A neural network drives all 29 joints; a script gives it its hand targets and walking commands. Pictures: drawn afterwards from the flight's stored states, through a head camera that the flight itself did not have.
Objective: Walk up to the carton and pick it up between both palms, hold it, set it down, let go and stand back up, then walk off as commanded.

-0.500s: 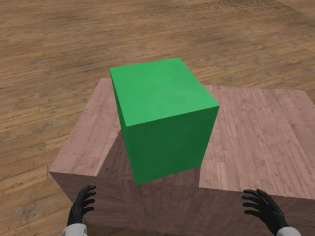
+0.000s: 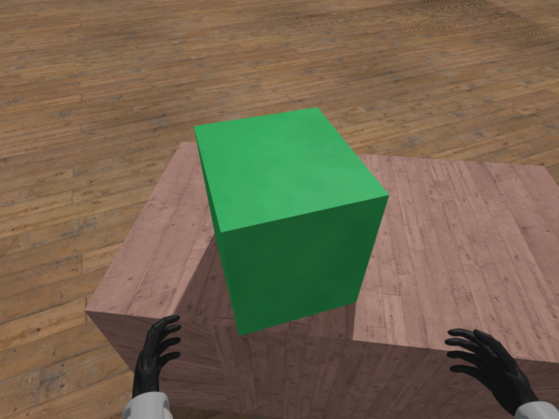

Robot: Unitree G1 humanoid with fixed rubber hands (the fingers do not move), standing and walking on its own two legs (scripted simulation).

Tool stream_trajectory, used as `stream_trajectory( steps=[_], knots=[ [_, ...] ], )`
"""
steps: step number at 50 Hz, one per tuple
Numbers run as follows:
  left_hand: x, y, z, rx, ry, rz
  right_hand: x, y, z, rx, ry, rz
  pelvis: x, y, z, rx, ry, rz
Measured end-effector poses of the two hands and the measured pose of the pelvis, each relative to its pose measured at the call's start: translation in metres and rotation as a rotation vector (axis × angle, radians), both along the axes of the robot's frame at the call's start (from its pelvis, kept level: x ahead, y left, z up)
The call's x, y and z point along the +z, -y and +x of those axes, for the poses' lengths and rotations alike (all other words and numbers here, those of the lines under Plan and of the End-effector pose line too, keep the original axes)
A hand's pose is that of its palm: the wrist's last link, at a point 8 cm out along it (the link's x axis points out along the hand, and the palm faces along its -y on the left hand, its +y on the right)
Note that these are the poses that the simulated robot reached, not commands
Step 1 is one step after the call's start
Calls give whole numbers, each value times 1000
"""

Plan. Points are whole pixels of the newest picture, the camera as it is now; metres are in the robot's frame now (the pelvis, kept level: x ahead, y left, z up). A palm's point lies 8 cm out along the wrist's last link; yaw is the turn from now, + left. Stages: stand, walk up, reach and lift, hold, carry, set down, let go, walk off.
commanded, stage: reach and lift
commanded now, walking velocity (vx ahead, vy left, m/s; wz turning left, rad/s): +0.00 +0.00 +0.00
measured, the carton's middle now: (279, 218) +0.49 +0.04 -0.01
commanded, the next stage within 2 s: none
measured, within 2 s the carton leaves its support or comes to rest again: neither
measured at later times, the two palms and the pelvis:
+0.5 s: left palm (148, 341) +0.22 +0.21 +0.01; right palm (489, 329) +0.27 -0.28 +0.01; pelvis +0.00 +0.01 +0.00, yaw -1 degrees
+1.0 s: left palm (154, 282) +0.28 +0.21 +0.07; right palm (473, 271) +0.33 -0.25 +0.06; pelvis -0.01 +0.00 +0.01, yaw -1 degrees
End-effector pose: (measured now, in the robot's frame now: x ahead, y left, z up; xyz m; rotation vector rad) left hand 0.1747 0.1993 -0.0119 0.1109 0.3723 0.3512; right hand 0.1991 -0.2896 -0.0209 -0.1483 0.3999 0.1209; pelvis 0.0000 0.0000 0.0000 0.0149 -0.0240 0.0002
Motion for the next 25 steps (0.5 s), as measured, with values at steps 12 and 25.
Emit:
stream_trajectory(
  steps=[12,25],
  knots=[
    [15,2,34,-20,26,6,9,-8,30,10,25,10,0,-2,4,-8,-23,1],
    [26,-10,43,17,18,9,31,-14,70,19,69,2,1,-5,5,-14,-29,0]
  ],
)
